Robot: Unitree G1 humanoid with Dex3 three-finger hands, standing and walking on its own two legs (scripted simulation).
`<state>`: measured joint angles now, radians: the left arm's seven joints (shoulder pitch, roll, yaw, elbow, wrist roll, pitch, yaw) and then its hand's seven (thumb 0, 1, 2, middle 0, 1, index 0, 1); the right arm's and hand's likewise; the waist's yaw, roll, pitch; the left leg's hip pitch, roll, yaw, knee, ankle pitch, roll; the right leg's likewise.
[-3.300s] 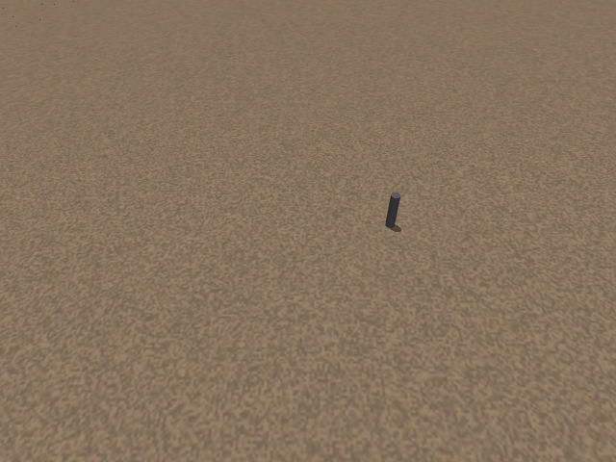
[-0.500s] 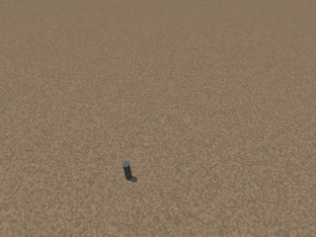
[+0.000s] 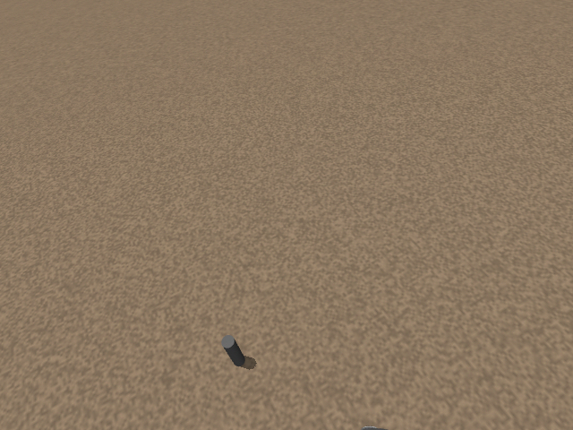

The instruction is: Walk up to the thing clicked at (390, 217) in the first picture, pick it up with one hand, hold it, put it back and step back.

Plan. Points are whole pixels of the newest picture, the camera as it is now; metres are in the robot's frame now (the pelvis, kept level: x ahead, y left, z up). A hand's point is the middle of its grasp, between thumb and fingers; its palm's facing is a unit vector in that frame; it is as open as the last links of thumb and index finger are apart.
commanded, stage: walk up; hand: left
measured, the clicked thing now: (233, 351) +0.47 +0.24 -0.67
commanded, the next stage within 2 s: none
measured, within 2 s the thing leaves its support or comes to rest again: neither
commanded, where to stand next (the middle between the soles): +0.11 +0.01 m, yaw +1 degrees
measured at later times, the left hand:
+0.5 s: hand out of the picture +0.13 +0.29 -0.16, palm faces +0.02 -0.95 -0.32, open 7.4 cm
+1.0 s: hand out of the picture +0.11 +0.28 -0.13, palm faces +0.05 -0.94 -0.34, open 7.4 cm
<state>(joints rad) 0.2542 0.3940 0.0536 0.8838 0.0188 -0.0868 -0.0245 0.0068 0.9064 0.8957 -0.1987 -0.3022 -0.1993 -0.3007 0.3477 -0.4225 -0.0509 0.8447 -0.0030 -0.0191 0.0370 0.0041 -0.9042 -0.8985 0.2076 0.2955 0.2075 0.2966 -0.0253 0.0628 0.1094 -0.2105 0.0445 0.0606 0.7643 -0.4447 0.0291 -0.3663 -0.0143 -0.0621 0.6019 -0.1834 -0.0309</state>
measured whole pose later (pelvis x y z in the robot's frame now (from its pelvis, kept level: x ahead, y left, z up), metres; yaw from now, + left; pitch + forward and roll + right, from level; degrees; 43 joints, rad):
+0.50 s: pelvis +0.04 +0.03 +0.00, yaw +2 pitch -2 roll -1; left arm 0.14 0.39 0.02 0.97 -0.01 0.01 -0.01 0.01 0.91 0.90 -0.20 -0.30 -0.20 -0.30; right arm 0.17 -0.37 -0.01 0.98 -0.02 -0.02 0.01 0.00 -0.90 -0.90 0.21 0.30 0.21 0.30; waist 0.01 -0.05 0.10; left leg -0.37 0.03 0.00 0.65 -0.25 -0.01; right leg -0.29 -0.02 -0.02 0.67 -0.37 -0.02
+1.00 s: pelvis +0.06 +0.02 +0.02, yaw +3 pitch -3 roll -1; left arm 0.11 0.35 0.01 1.17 0.00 -0.02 -0.01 0.01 0.91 0.90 -0.20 -0.30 -0.20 -0.30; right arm 0.06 -0.35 0.00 1.14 0.00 -0.01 0.02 0.00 -0.91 -0.90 0.21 0.30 0.21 0.30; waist 0.02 0.03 0.06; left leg -0.21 0.03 -0.02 0.39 -0.13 -0.02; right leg -0.12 -0.02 -0.05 0.36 -0.20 0.01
